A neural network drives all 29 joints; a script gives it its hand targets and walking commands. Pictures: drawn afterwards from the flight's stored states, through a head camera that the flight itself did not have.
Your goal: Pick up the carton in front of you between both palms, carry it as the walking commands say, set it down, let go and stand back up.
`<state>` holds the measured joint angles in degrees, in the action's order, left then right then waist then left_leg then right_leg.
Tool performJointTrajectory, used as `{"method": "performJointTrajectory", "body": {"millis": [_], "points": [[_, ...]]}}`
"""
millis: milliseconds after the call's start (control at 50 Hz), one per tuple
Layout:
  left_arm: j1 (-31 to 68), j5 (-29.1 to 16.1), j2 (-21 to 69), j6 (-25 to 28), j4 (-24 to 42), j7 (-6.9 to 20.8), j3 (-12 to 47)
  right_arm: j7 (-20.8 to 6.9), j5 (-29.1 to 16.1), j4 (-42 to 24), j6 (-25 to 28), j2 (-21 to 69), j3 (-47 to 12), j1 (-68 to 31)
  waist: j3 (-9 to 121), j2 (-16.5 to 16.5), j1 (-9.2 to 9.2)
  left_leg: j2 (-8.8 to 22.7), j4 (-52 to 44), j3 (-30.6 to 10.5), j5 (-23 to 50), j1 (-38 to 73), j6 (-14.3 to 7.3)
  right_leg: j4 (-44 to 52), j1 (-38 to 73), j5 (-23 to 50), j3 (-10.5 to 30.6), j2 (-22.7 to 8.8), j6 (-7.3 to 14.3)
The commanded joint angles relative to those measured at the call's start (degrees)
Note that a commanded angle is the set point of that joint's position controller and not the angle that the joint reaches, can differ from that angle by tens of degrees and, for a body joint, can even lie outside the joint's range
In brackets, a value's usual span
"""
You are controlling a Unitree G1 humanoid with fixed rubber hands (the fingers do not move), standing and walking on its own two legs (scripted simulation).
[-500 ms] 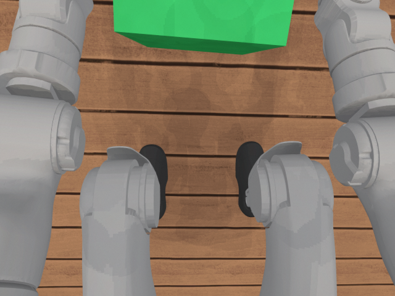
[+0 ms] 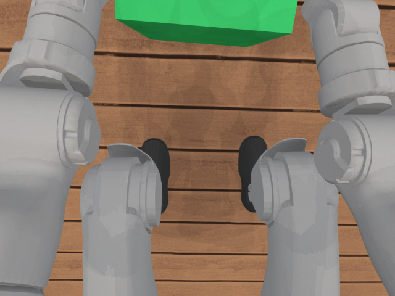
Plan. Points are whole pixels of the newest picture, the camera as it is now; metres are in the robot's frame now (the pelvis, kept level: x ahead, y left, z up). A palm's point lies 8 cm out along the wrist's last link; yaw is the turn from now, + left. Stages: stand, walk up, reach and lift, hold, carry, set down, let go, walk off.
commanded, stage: reach and lift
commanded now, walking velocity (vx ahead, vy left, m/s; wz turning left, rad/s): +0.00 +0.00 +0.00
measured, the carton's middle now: out of the picture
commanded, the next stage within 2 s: none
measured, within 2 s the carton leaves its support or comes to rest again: leaves its support in 0.22 s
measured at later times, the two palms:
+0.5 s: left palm out of the picture +0.53 +0.16 -0.05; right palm out of the picture +0.54 -0.14 -0.03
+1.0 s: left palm out of the picture +0.49 +0.16 +0.10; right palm out of the picture +0.50 -0.14 +0.12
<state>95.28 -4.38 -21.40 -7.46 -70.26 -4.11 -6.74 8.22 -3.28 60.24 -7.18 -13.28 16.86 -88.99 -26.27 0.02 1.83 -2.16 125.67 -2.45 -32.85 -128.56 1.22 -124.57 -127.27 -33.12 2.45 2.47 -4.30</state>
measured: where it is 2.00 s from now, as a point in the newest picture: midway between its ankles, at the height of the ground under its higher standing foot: (205, 187)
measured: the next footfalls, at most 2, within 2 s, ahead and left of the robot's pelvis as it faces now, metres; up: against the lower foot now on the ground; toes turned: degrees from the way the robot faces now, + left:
none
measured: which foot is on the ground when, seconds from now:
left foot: down 0.00-1.00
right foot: down 0.00-1.00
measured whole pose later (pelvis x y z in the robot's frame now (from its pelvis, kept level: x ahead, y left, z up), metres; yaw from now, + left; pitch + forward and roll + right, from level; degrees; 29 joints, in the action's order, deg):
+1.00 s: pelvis +0.01 -0.01 +0.16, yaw +2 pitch +43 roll -1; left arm 56.4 12.5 -0.1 -24.2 -37.6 -2.1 -23.5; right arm 2.1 12.6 33.6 -23.6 2.4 28.8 -56.2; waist 10.6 0.5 1.5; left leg -6.3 92.2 -5.9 -26.8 -108.1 3.2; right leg -92.0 -106.9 -28.0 6.0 5.6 -4.8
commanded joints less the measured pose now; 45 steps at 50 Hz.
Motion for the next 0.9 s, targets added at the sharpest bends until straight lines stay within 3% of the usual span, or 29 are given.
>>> {"method": "performJointTrajectory", "body": {"millis": [0,80,160,220,300,340,380,440,500,640,880], "points": [[21.14,-0.18,53.07,-2.71,9.83,16.60,7.34,-16.32,-0.73,-10.05,-2.33,47.59,-14.12,-29.54,59.65,-0.83,0.26,-4.56,-8.84,6.51,13.73,23.38,-1.08,6.16,27.47,16.68,-7.99,4.06,1.81],[21.01,-2.06,57.25,-3.80,15.75,17.84,10.20,-17.87,-4.16,-13.50,-3.51,53.76,-17.42,-28.88,65.02,-0.32,-0.36,-4.45,-8.32,6.60,16.76,25.79,-1.83,5.29,29.74,20.37,-7.98,4.06,2.22],[23.60,-5.66,62.50,-4.38,24.63,17.09,15.33,-17.52,-8.33,-19.57,-4.22,57.72,-22.36,-32.02,85.07,-1.35,-0.15,-4.64,-7.38,6.63,26.74,37.12,-1.23,4.85,36.67,28.97,-8.64,4.34,2.40],[26.89,-7.87,66.59,-5.00,33.47,16.31,19.74,-17.12,-8.95,-25.00,-5.67,61.40,-24.91,-31.18,102.13,-1.89,1.04,-5.13,-7.68,6.92,34.40,45.52,-0.35,6.24,41.77,35.15,-9.47,4.88,2.19],[25.95,-7.18,73.31,-7.49,42.36,14.02,23.46,-16.99,-8.30,-32.03,-8.40,67.04,-28.72,-28.73,119.12,-3.72,0.73,-6.40,-10.36,7.38,39.49,55.26,0.74,9.33,42.19,36.01,-10.20,6.21,1.68],[21.71,-5.33,75.50,-9.14,41.71,13.59,22.92,-17.07,-7.24,-32.95,-9.74,68.31,-28.64,-27.03,115.56,-4.22,0.43,-7.10,-13.50,7.90,35.12,52.81,1.06,12.19,41.15,32.44,-10.00,6.70,1.65],[16.86,-2.44,76.67,-10.42,37.21,13.83,20.47,-17.54,-4.52,-28.65,-11.08,68.95,-26.34,-23.19,105.18,-3.77,0.11,-7.44,-17.17,8.15,27.27,46.48,1.14,15.91,38.13,26.19,-9.49,6.85,1.61],[12.53,3.13,76.77,-11.65,28.59,14.74,13.75,-18.59,2.31,-19.10,-12.68,68.20,-18.29,-17.16,88.89,-3.77,0.86,-7.51,-22.69,8.25,14.60,36.10,0.97,21.08,32.49,15.73,-9.26,7.01,2.11],[11.79,7.85,75.55,-12.57,24.44,15.33,6.79,-19.50,7.84,-14.28,-13.62,66.95,-11.41,-15.06,82.29,-4.68,1.02,-7.55,-26.90,8.04,8.97,34.12,0.69,24.76,29.84,10.59,-9.44,7.18,2.68],[11.70,10.80,77.23,-12.84,23.63,15.85,3.44,-20.84,9.44,-15.29,-13.85,69.18,-10.26,-16.57,88.19,-3.27,0.47,-7.80,-32.88,7.94,9.34,40.75,0.54,30.85,34.61,10.29,-9.45,7.55,2.44],[6.38,6.15,84.64,-15.00,32.97,16.85,13.92,-22.21,4.90,-22.06,-16.43,76.73,-20.73,-8.99,101.76,-2.60,0.07,-8.02,-40.88,8.02,17.86,55.97,1.62,39.10,50.13,17.64,-8.62,7.75,1.40]]}}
